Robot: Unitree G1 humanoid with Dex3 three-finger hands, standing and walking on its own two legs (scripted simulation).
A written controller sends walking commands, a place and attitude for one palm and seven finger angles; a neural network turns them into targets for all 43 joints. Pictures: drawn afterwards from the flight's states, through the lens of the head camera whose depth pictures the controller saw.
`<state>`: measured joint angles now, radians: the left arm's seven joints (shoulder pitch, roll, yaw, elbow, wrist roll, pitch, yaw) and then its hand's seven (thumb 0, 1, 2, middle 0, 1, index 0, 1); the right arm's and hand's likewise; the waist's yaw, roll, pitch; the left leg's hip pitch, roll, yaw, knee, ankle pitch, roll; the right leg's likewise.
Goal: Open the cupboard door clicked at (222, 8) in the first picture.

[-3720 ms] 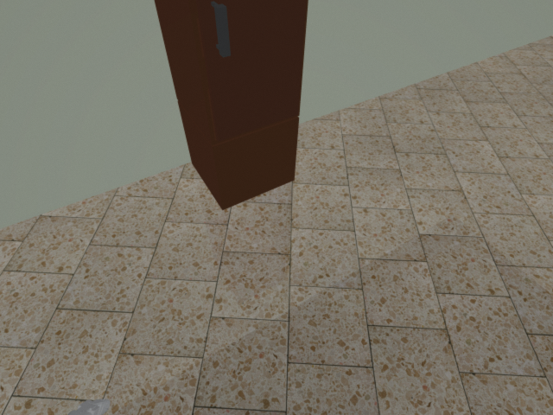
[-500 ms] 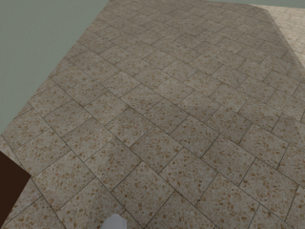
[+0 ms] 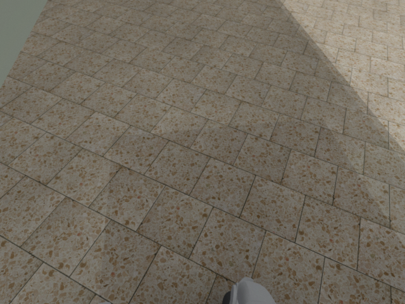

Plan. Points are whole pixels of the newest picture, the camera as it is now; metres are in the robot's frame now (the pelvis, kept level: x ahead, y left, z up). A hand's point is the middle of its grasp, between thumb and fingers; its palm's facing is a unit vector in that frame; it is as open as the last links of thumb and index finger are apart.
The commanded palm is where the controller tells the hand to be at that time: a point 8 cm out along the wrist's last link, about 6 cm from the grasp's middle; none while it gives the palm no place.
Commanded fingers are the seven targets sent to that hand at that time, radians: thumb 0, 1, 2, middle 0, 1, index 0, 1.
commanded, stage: turn to face it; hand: left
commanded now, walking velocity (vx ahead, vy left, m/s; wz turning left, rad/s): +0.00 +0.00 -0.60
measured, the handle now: out of the picture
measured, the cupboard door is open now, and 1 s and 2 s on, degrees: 0 0 0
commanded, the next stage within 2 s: none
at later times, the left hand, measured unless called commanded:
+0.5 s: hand (132, 285) +0.18 +0.17 -0.18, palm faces +0.13 -0.99 -0.11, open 7.3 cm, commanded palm none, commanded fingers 0.00 0.90 0.90 -0.20 -0.30 -0.20 -0.30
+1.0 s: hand out of the picture +0.10 +0.20 -0.15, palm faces +0.39 -0.88 -0.27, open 7.4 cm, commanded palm none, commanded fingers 0.00 0.90 0.90 -0.20 -0.30 -0.20 -0.30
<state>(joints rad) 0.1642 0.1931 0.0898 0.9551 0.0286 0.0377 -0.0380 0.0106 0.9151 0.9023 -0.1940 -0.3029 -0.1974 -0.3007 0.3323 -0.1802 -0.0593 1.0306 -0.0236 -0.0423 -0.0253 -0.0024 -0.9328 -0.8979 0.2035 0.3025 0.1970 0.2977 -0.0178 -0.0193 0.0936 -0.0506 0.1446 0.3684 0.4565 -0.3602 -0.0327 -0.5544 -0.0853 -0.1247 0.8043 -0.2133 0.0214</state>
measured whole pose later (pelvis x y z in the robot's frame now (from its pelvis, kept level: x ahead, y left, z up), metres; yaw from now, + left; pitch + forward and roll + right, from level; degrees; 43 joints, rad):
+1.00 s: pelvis +0.06 -0.03 +0.00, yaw +22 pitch +1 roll +0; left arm 0.13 0.22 0.07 0.90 0.00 0.04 0.02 0.01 0.91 0.90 -0.20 -0.30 -0.20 -0.30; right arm 0.21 -0.25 -0.09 0.94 -0.02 0.05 0.00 0.00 -0.91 -0.90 0.20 0.30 0.20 0.30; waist -0.04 0.03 0.04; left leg -0.37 -0.07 -0.12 0.51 -0.15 0.01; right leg -0.29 -0.02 -0.01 0.63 -0.37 0.06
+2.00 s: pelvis +0.04 -0.07 +0.00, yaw +59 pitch -1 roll +1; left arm 0.16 0.18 0.03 0.84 0.02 0.01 0.02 0.01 0.91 0.90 -0.20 -0.30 -0.21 -0.30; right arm 0.21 -0.27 -0.10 0.93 -0.02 0.08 0.02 0.01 -0.91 -0.90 0.20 0.30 0.20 0.30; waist -0.04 0.06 0.07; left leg -0.49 -0.05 -0.05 1.09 -0.42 -0.04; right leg -0.24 -0.07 -0.11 0.56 -0.29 -0.01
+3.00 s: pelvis +0.02 -0.10 +0.00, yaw +94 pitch -1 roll +2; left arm 0.23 0.18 0.02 0.89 0.02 0.01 0.02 0.01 0.91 0.90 -0.20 -0.30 -0.21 -0.30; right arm 0.20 -0.26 -0.09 0.96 -0.02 0.08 0.02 0.01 -0.91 -0.90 0.20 0.30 0.19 0.30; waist -0.01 0.03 0.07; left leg -0.45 0.01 -0.01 1.05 -0.41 -0.07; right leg -0.20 -0.11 -0.15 0.51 -0.28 0.00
